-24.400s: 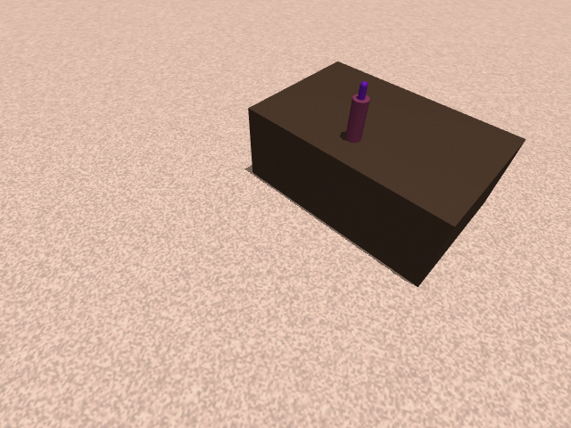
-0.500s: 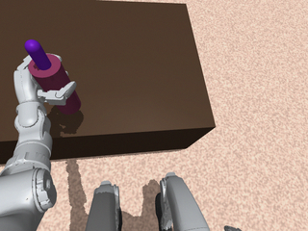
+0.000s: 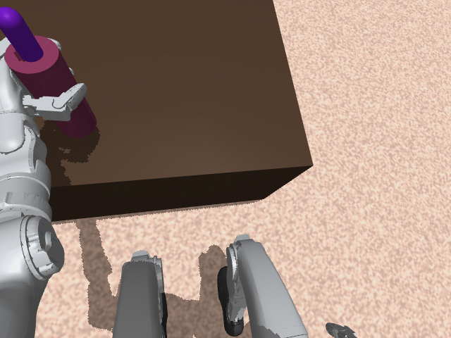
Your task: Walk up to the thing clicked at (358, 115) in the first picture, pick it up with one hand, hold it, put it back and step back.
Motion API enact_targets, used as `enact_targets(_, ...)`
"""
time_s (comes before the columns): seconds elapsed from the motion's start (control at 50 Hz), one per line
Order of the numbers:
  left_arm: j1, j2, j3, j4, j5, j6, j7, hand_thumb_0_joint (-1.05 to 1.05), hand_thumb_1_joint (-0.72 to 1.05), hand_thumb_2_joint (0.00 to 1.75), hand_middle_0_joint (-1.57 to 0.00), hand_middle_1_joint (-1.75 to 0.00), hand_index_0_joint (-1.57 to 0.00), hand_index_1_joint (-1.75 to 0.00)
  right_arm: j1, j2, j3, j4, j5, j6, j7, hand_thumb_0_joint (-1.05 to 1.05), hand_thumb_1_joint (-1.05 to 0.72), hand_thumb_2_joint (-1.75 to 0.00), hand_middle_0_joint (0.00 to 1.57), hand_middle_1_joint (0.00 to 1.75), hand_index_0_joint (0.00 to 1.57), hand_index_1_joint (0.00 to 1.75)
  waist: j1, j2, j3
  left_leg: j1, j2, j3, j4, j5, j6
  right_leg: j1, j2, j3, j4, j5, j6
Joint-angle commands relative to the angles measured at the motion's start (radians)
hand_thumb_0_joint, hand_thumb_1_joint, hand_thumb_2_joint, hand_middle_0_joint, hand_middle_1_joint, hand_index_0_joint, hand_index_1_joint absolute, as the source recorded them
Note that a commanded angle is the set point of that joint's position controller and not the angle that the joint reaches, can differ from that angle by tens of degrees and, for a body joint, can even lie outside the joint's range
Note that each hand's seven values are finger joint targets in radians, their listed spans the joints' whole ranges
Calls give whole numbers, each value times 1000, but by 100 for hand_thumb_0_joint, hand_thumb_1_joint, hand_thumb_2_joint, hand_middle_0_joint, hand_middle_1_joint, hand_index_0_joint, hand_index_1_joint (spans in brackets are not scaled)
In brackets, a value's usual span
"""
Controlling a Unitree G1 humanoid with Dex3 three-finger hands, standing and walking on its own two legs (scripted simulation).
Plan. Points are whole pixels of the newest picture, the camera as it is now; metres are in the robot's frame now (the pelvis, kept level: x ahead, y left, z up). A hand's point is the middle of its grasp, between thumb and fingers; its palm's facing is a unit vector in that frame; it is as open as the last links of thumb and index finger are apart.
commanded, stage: crouch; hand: left
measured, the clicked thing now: (51, 82) +0.53 +0.22 +0.01
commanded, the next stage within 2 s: lower in 0.04 s
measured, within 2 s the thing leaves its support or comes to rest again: rests again in 0.50 s
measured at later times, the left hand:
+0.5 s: hand (65, 94) +0.55 +0.22 -0.05, palm faces +0.17 -0.99 -0.02, open 9.2 cm
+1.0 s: hand (60, 90) +0.56 +0.23 -0.05, palm faces +0.18 -0.98 -0.01, open 9.5 cm
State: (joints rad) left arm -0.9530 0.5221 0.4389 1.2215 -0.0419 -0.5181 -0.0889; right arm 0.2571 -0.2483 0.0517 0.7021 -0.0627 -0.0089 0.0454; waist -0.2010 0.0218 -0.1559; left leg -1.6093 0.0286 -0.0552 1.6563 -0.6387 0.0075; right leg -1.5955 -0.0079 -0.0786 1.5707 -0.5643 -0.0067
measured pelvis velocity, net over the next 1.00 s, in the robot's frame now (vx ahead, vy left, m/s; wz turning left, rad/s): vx -0.03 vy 0.00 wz -0.01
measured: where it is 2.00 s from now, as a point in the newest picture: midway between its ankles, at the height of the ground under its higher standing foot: (195, 323)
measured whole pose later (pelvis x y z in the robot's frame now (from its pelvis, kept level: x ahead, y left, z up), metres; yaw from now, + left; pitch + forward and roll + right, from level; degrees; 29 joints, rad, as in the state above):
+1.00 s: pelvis -0.03 +0.00 -0.09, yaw -1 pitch +37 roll -5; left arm -1.16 0.65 0.44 1.27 -0.01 -0.47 -0.11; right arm 0.25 -0.26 0.09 0.65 -0.07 0.02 0.04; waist -0.23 0.01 -0.15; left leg -1.92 0.02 -0.06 1.94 -0.67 0.01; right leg -1.91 -0.02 -0.08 1.85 -0.59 0.00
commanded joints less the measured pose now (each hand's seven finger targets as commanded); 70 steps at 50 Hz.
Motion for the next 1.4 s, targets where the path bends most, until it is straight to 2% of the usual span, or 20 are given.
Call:
enact_targets(0.0,-556,329,54,-292,-20,-118,-1,0,28,126,-129,-137,-130,-138,206,-204,-57,-18,1,-11,-17,0,-93,-91,20,30,20,30,-1,248,-739,480,-14,-31,-163,405,9,350,18,40,-123,320,-48)
enact_targets(0.16,-564,327,46,-253,-14,-83,-8,0,25,126,-134,-142,-135,-143,214,-201,-50,-27,2,-2,-18,0,-93,-91,20,30,20,30,-10,241,-715,433,-12,-25,-147,355,11,328,23,47,-121,283,-47)
enact_targets(0.24,-510,299,52,-141,-7,-76,-1,0,25,128,-133,-143,-134,-144,222,-202,-46,-19,0,-4,-16,0,-92,-91,20,30,20,30,-34,167,-599,272,-16,-13,-104,274,24,291,22,52,-105,249,-39)
enact_targets(0.28,-543,317,42,-166,3,-89,-6,0,25,127,-134,-144,-135,-144,208,-200,-44,-23,-6,-6,-15,0,-92,-91,20,30,20,30,-43,181,-589,234,-18,-11,-87,215,25,258,20,60,-96,198,-38)
enact_targets(0.34,-565,362,50,-211,17,-107,-10,0,30,127,-135,-145,-137,-144,208,-203,-40,-33,-9,-4,-10,0,-92,-90,20,30,20,30,-21,239,-646,283,-15,-17,-81,239,15,218,21,46,-56,193,-46)
enact_targets(0.48,-663,420,72,-325,-1,-114,-19,0,29,128,-132,-142,-133,-143,241,-220,-33,-35,-10,-1,-11,0,-93,-91,20,30,20,30,-14,351,-854,403,-12,-28,-28,421,2,225,18,40,25,312,-50)
enact_targets(0.54,-634,330,23,-208,3,-87,-23,0,28,130,-130,-140,-130,-142,234,-219,-35,-21,-9,3,-14,0,-92,-91,20,30,20,30,-48,301,-734,323,-12,-27,-14,343,8,154,21,35,23,259,-48)
enact_targets(0.56,-622,355,37,-216,10,-84,-20,0,25,129,-130,-141,-131,-142,232,-223,-34,-21,-10,6,-16,0,-92,-91,20,30,20,30,-41,313,-716,313,-13,-30,-18,323,5,125,19,30,31,230,-52)
enact_targets(0.62,-630,343,17,-196,21,-71,-18,0,23,128,-131,-142,-132,-143,225,-224,-34,-24,-12,10,-14,0,-91,-90,20,30,20,30,-41,309,-676,287,-11,-30,-11,257,4,72,18,27,41,177,-53)
enact_targets(0.74,-591,339,28,-100,26,-52,-10,0,27,127,-133,-144,-135,-143,207,-227,-30,-53,-8,11,-15,0,-90,-90,20,30,20,30,-70,166,-578,88,-20,-20,12,91,22,91,18,23,41,88,-37)
enact_targets(0.76,-600,346,26,-89,31,-50,-8,0,20,121,-141,-144,-143,-143,203,-228,-30,-54,-9,12,-17,0,-91,-89,20,30,20,30,-75,158,-576,66,-20,-14,27,74,24,90,19,28,42,79,-34)
enact_targets(0.8,-591,349,33,-115,28,-44,-8,0,11,105,-125,-128,-129,-127,209,-229,-30,-60,-9,14,-17,0,-90,-89,20,30,20,30,-59,167,-612,81,-22,-11,31,93,23,105,17,28,52,92,-34)
enact_targets(0.86,-620,330,17,-130,23,-27,-16,0,5,83,-115,-113,-119,-110,221,-228,-28,-63,-7,18,-16,0,-90,-89,20,30,20,30,-61,207,-647,120,-20,-14,37,143,17,96,14,25,73,130,-38)
enact_targets(0.94,-654,325,-7,-151,31,-7,-16,0,-10,66,-104,-98,-107,-95,217,-232,-32,-69,-4,22,-23,0,-90,-89,20,30,20,30,-65,235,-620,123,-17,-21,20,90,13,51,10,23,74,83,-42)
enact_targets(1.0,-662,310,-25,-161,38,10,-15,0,-28,55,-85,-79,-87,-77,215,-232,-33,-77,-3,25,-27,0,-90,-89,20,30,20,30,-62,252,-626,149,-16,-27,19,99,9,25,9,20,82,87,-45)
enact_targets(1.06,-653,323,-13,-171,29,24,-11,0,-35,43,-74,-65,-76,-64,209,-230,-30,-85,1,26,-30,0,-91,-89,20,30,20,30,-53,234,-624,114,-20,-17,27,89,14,53,8,24,75,80,-42)
enact_targets(1.18,-629,346,10,-228,24,38,-3,0,-40,30,-59,-48,-60,-47,227,-232,-30,-76,4,30,-33,0,-91,-89,20,30,20,30,-28,252,-695,165,-21,-14,38,195,13,90,9,25,92,160,-46)
enact_targets(1.2,-630,315,-11,-223,27,40,-6,0,-39,29,-58,-47,-59,-46,234,-230,-30,-72,3,30,-33,0,-91,-89,20,30,20,30,-43,263,-689,173,-20,-18,44,220,11,81,6,22,101,181,-48)
enact_targets(1.24,-604,320,8,-223,24,44,-1,0,-41,24,-51,-40,-51,-39,227,-230,-31,-74,8,30,-32,0,-91,-89,20,30,20,30,-32,254,-667,177,-17,-31,32,223,9,54,5,17,108,171,-50)
enact_targets(1.38,-607,297,-8,-249,20,45,-8,0,-47,19,-30,-27,-31,-25,231,-235,-41,-73,9,31,-31,0,-89,-89,20,30,20,30,-40,251,-664,205,-12,-32,43,254,10,31,5,18,109,188,-50)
